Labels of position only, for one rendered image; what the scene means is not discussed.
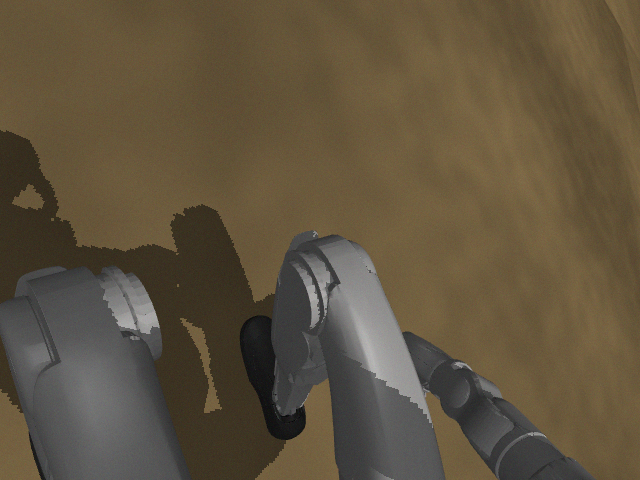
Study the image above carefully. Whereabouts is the left robot foot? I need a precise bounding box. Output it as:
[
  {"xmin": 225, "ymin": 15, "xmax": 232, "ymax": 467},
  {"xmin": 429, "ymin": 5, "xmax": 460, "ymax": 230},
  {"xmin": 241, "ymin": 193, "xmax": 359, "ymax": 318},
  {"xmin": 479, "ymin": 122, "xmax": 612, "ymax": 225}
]
[{"xmin": 29, "ymin": 433, "xmax": 46, "ymax": 480}]

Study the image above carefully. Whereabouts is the right robot hand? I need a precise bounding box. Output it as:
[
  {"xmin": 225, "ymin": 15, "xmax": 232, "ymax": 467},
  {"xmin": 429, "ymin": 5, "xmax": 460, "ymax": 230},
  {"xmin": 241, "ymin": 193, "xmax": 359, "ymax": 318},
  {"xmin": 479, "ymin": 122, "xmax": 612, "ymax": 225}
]
[{"xmin": 402, "ymin": 331, "xmax": 453, "ymax": 397}]

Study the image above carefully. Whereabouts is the right robot foot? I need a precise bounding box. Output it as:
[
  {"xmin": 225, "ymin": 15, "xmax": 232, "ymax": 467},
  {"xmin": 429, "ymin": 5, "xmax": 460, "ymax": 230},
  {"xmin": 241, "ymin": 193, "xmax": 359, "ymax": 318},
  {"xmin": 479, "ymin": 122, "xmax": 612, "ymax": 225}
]
[{"xmin": 240, "ymin": 315, "xmax": 306, "ymax": 440}]

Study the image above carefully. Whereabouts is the right robot arm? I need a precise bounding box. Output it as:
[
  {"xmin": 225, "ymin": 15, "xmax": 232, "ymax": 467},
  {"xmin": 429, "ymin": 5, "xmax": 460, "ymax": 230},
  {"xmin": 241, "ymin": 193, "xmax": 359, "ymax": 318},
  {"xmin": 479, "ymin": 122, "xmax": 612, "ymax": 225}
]
[{"xmin": 429, "ymin": 359, "xmax": 596, "ymax": 480}]

